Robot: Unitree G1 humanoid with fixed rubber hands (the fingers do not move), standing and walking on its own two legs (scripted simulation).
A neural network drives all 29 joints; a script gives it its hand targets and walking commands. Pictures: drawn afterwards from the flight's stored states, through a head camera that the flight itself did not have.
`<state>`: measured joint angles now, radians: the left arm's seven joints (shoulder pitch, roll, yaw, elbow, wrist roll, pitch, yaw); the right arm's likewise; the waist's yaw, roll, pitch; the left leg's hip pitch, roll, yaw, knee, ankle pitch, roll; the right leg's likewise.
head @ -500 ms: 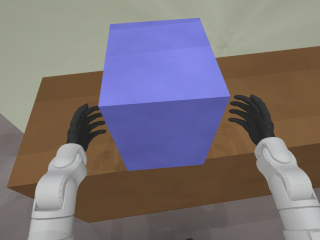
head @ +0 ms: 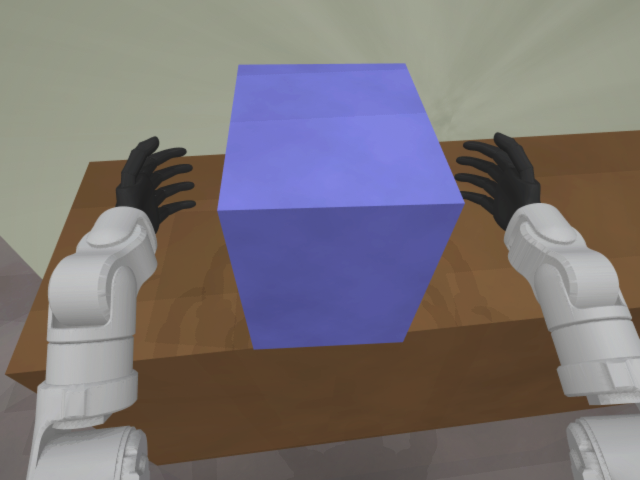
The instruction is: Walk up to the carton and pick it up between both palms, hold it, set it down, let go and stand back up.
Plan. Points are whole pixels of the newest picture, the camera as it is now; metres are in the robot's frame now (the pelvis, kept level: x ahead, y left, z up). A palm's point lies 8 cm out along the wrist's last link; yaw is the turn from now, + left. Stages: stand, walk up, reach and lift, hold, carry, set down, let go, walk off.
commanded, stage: reach and lift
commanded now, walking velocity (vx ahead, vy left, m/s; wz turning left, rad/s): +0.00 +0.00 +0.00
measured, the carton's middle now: (326, 212) +0.45 +0.01 +0.07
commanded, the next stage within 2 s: none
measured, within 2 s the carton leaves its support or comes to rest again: neither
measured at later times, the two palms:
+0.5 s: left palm (128, 126) +0.41 +0.22 +0.24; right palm (512, 116) +0.44 -0.19 +0.23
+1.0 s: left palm (161, 234) +0.40 +0.22 +0.09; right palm (457, 206) +0.43 -0.17 +0.10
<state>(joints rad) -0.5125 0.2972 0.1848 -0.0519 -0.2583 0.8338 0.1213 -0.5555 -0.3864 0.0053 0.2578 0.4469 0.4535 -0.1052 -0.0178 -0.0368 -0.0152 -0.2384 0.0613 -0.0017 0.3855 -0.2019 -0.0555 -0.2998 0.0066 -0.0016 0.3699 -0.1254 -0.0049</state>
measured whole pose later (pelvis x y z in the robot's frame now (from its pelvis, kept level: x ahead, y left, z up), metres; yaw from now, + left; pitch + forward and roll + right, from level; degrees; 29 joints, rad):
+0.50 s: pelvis -0.01 +0.00 -0.01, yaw +2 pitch +8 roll -1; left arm -0.98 0.39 0.09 0.43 -0.32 0.75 0.12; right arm -1.03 -0.45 -0.01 0.72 0.49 0.46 -0.06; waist 0.00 -0.01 -0.09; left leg -0.39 0.06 -0.04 0.46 -0.20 -0.06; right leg -0.42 0.01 -0.03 0.40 -0.12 -0.01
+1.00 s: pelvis +0.00 -0.01 +0.00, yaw +3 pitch +9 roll -1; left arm -0.71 0.32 -0.01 0.62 -0.30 0.39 0.15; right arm -0.77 -0.25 -0.06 0.74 0.30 0.26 -0.10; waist 0.00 -0.02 -0.06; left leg -0.41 0.06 -0.07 0.45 -0.20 -0.07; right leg -0.43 0.00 -0.06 0.40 -0.13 -0.02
